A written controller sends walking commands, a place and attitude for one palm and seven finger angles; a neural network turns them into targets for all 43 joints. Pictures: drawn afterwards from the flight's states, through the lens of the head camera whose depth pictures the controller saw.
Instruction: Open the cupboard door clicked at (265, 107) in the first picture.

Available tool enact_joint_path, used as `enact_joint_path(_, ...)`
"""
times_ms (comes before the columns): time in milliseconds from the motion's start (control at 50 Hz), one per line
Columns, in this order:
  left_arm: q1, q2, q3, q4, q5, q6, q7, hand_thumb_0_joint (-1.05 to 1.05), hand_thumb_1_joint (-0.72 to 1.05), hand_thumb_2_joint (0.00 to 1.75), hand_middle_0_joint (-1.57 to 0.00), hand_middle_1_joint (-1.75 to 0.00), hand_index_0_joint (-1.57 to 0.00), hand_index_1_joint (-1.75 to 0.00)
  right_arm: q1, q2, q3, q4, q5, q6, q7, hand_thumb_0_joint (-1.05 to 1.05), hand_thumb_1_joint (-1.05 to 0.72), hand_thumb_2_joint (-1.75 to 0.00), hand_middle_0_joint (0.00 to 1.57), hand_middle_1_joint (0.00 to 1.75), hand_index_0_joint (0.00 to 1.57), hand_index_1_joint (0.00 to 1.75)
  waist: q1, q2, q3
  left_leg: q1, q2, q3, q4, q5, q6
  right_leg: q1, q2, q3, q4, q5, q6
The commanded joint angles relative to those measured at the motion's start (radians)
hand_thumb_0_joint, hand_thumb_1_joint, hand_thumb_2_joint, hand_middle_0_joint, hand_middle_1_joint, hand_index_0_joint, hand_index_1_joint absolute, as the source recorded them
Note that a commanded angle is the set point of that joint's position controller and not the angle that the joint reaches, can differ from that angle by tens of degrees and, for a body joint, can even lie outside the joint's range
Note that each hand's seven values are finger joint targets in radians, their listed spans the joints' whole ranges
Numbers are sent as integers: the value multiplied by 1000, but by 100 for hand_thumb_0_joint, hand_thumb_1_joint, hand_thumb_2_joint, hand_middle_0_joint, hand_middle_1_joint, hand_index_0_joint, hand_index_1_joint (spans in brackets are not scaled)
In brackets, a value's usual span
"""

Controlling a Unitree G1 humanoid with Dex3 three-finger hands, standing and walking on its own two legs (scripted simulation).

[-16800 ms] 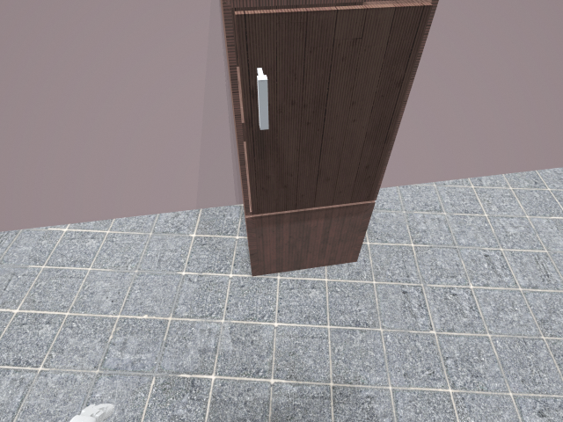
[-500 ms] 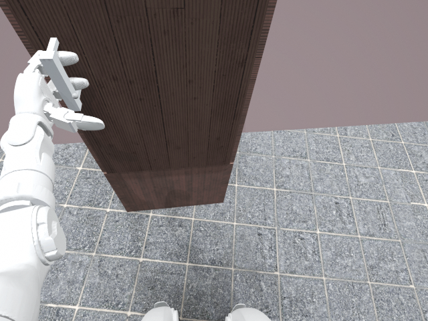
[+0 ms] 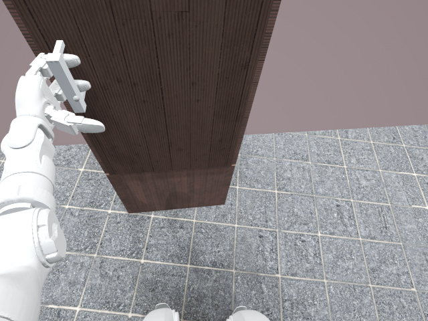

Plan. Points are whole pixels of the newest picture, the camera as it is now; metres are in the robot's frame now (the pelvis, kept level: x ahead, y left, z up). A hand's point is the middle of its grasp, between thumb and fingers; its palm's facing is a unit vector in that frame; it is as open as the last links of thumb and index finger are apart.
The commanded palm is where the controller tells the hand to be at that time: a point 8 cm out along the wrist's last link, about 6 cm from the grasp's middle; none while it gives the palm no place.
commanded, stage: close the thumb around the handle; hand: left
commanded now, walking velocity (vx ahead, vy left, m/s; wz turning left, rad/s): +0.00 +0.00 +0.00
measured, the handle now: (70, 78) +0.55 +0.24 +0.11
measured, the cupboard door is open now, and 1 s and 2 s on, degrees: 0 2 44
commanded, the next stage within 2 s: pull the door open along its arc in 0.64 s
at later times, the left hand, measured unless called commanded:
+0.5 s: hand (79, 96) +0.50 +0.22 +0.11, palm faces +0.06 -1.00 +0.00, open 6.4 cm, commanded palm +0.47 +0.26 +0.11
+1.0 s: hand (79, 105) +0.48 +0.21 +0.11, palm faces +0.05 -1.00 +0.01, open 5.6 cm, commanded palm +0.43 +0.26 +0.11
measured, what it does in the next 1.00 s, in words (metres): stands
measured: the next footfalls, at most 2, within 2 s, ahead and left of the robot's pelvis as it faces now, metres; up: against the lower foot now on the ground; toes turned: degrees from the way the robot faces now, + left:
none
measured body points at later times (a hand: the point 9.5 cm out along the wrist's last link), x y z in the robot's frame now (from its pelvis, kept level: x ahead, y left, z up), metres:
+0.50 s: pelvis +0.00 +0.01 +0.00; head +0.10 +0.02 +0.44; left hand +0.49 +0.27 +0.11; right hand +0.00 -0.26 -0.11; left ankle +0.02 +0.09 -0.70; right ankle -0.02 -0.10 -0.70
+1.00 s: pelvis +0.01 +0.00 +0.00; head +0.09 +0.02 +0.45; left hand +0.47 +0.27 +0.11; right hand +0.02 -0.26 -0.11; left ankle +0.02 +0.09 -0.70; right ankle -0.02 -0.10 -0.70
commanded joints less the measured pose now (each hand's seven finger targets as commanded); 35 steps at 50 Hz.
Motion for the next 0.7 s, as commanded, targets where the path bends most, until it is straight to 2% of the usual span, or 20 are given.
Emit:
enact_joint_path(0, -490, 250, 13, -224, -6, -67, 6, 0, -28, 40, -32, -122, -32, -122, 134, -181, -60, -60, 0, -17, -18, 0, -90, -90, 20, 30, 20, 30, -17, 107, -398, 402, -17, -100, -73, 329, 1, 31, 15, 53, -84, 315, 17)
enact_joint_path(20, -493, 239, 13, -234, -5, -71, 10, 0, -22, 42, -32, -123, -32, -123, 136, -177, -62, -57, -2, -19, -16, 0, -90, -90, 20, 30, 20, 30, -13, 130, -413, 431, -15, -104, -69, 347, -3, 16, 16, 49, -82, 312, 14)
enact_joint_path(80, -472, 247, 30, -229, -9, -82, 18, 0, -5, 49, -33, -125, -33, -125, 141, -181, -62, -55, -5, -20, -15, 0, -90, -90, 20, 30, 20, 30, -10, 101, -418, 435, -12, -109, -65, 375, -3, 23, 19, 45, -76, 325, 12)
enact_joint_path(120, -481, 231, 13, -201, -4, -73, 20, 0, 6, 54, -34, -126, -34, -126, 135, -179, -61, -54, -3, -20, -13, 0, -90, -90, 20, 30, 20, 30, -19, 91, -389, 408, -14, -104, -66, 338, -1, 14, 18, 47, -82, 308, 17)
enact_joint_path(180, -504, 247, 21, -223, 5, -77, 26, 0, 23, 61, -35, -128, -35, -128, 142, -181, -61, -54, -6, -20, -14, 0, -90, -90, 20, 30, 20, 30, -15, 114, -407, 427, -13, -114, -66, 355, -5, 8, 18, 42, -72, 304, 11)
enact_joint_path(240, -496, 240, 18, -202, 2, -72, 29, 0, 40, 68, -36, -130, -36, -130, 140, -181, -61, -53, -4, -21, -14, 0, -90, -90, 20, 30, 20, 30, -19, 99, -399, 418, -11, -111, -66, 339, -5, 3, 18, 45, -78, 296, 15)
enact_joint_path(320, -496, 248, 28, -227, 8, -82, 34, 0, 62, 78, -38, -132, -38, -132, 146, -180, -63, -54, -8, -22, -12, 0, -90, -90, 20, 30, 20, 30, -10, 122, -441, 450, -9, -117, -63, 377, -9, 4, 19, 41, -71, 309, 12)
enact_joint_path(340, -469, 230, 21, -213, 4, -78, 33, 0, 68, 80, -38, -133, -38, -133, 145, -178, -63, -56, -7, -21, -11, 0, -90, -90, 20, 30, 20, 30, -7, 104, -430, 440, -11, -111, -63, 376, -8, 12, 21, 41, -72, 315, 13)
enact_joint_path(360, -477, 240, 27, -221, 2, -78, 31, 0, 73, 83, -39, -133, -39, -133, 145, -180, -64, -55, -7, -20, -11, 0, -90, -90, 20, 30, 20, 30, -11, 94, -432, 431, -11, -107, -64, 370, -6, 24, 21, 43, -74, 321, 16)
enact_joint_path(400, -448, 278, 61, -232, 1, -81, 30, 0, 84, 88, -40, -134, -40, -134, 146, -181, -64, -60, -7, -16, -12, 0, -90, -90, 20, 30, 20, 30, 8, 110, -453, 428, -15, -100, -60, 407, -5, 56, 20, 47, -69, 362, 13)
enact_joint_path(420, -437, 261, 51, -242, -3, -79, 25, 0, 90, 90, -40, -135, -40, -135, 146, -178, -64, -64, -7, -14, -10, 0, -90, -90, 20, 30, 20, 30, 7, 97, -454, 428, -16, -95, -60, 416, -3, 69, 21, 48, -72, 382, 16)
enact_joint_path(440, -418, 256, 43, -237, 0, -76, 21, 0, 90, 90, -40, -135, -40, -135, 141, -177, -63, -66, -4, -11, -10, 0, -90, -90, 20, 30, 20, 30, 12, 113, -434, 422, -15, -97, -64, 408, -6, 59, 21, 44, -71, 368, 13)
enact_joint_path(480, -441, 203, 2, -236, -5, -73, 19, 0, 90, 90, -40, -135, -40, -135, 140, -173, -62, -64, -3, -9, -10, 0, -90, -90, 20, 30, 20, 30, -9, 97, -393, 424, -14, -102, -66, 390, -2, 29, 23, 39, -78, 344, 13)
enact_joint_path(520, -447, 243, 34, -234, -9, -69, 21, 0, 90, 90, -40, -135, -40, -135, 142, -181, -65, -59, -3, -7, -13, 0, -90, -90, 20, 30, 20, 30, -6, 84, -400, 414, -13, -101, -73, 362, -2, 40, 22, 44, -83, 332, 16)
enact_joint_path(580, -439, 264, 52, -247, -10, -75, 20, 0, 90, 90, -40, -135, -40, -135, 144, -180, -66, -59, -4, -8, -15, 0, -90, -90, 20, 30, 20, 30, 3, 96, -412, 417, -16, -99, -67, 386, -1, 56, 21, 46, -78, 353, 12)
enact_joint_path(600, -436, 249, 41, -236, -12, -72, 20, 0, 90, 90, -40, -135, -40, -135, 137, -177, -64, -59, -3, -8, -13, 0, -90, -90, 20, 30, 20, 30, -2, 106, -409, 420, -16, -95, -68, 385, -2, 50, 20, 47, -80, 357, 14)
enact_joint_path(620, -421, 273, 60, -227, -11, -72, 21, 0, 90, 90, -40, -135, -40, -135, 137, -179, -63, -60, -3, -8, -15, 0, -90, -90, 20, 30, 20, 30, 6, 87, -400, 398, -17, -93, -69, 363, -2, 62, 19, 49, -83, 346, 15)
enact_joint_path(640, -435, 257, 42, -226, -12, -71, 17, 0, 90, 90, -40, -135, -40, -135, 135, -179, -61, -60, -2, -9, -15, 0, -90, -90, 20, 30, 20, 30, -6, 79, -391, 395, -17, -93, -73, 356, 0, 60, 20, 49, -84, 346, 16)
enact_joint_path(660, -417, 262, 49, -213, -12, -68, 13, 0, 90, 90, -40, -135, -40, -135, 132, -179, -63, -64, -1, -10, -16, 0, -90, -90, 20, 30, 20, 30, 1, 81, -386, 378, -19, -86, -71, 337, 1, 67, 19, 54, -88, 340, 17)
enact_joint_path(680, -427, 296, 72, -220, -12, -74, 14, 0, 90, 90, -40, -135, -40, -135, 136, -182, -60, -63, -3, -9, -18, 0, -90, -90, 20, 30, 20, 30, 3, 71, -391, 369, -21, -86, -69, 350, 4, 87, 18, 54, -83, 358, 15)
